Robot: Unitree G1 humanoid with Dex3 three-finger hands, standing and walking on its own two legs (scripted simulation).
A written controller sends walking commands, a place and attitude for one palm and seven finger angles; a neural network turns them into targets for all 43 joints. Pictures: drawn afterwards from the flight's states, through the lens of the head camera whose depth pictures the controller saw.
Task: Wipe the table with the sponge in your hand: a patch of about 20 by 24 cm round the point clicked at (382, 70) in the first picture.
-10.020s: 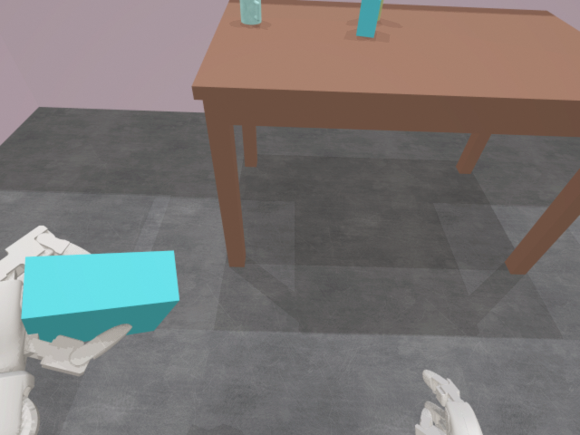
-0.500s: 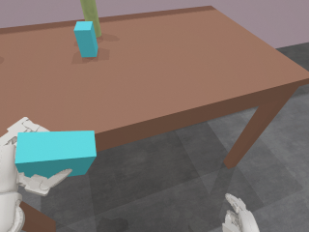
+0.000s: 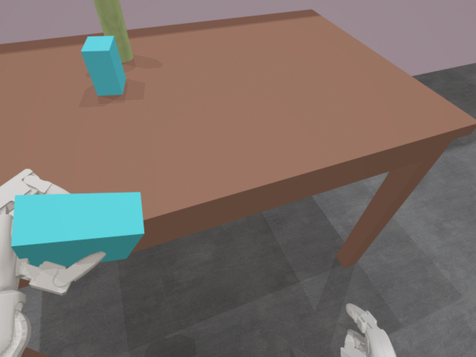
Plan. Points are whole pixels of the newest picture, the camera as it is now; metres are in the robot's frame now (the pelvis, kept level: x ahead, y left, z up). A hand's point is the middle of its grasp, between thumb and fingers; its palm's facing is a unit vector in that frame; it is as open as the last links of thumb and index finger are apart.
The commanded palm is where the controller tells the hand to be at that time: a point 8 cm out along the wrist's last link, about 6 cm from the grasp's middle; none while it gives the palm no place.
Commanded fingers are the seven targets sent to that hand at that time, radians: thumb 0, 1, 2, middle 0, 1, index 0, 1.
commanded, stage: shuffle to correct the standing spot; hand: left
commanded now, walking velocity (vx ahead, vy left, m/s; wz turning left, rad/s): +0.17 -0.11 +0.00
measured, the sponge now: (99, 231) +0.24 +0.20 +0.15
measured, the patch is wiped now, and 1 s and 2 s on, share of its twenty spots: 0.00 0.00 0.00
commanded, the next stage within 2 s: come to a stop and stand still in 0.40 s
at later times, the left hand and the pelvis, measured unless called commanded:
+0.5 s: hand (119, 166) +0.31 +0.19 +0.19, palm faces +0.32 -0.83 -0.46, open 9.8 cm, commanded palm +0.26 +0.24 +0.19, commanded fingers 0.00 0.10 1.30 -1.20 -1.60 -1.20 -1.60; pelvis +0.09 -0.04 +0.00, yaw -2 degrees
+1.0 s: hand (138, 157) +0.32 +0.17 +0.20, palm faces +0.46 -0.78 -0.42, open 9.8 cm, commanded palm +0.27 +0.20 +0.19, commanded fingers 0.00 0.10 1.30 -1.20 -1.60 -1.20 -1.60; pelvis +0.12 -0.08 +0.00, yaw +1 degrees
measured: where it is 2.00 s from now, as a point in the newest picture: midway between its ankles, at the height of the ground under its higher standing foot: outside the picture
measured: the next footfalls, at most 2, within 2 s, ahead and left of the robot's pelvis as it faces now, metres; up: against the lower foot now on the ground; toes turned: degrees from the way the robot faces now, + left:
left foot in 0.22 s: +0.15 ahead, +0.12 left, +0.00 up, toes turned +4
right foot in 0.56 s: +0.18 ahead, -0.19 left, +0.00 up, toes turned -1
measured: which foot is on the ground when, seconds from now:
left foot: down 0.00-0.06, up 0.08-0.20, down 0.22-0.56, up 0.58-0.78, down 0.80-1.00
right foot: down 0.00-0.24, up 0.26-0.54, down 0.56-1.00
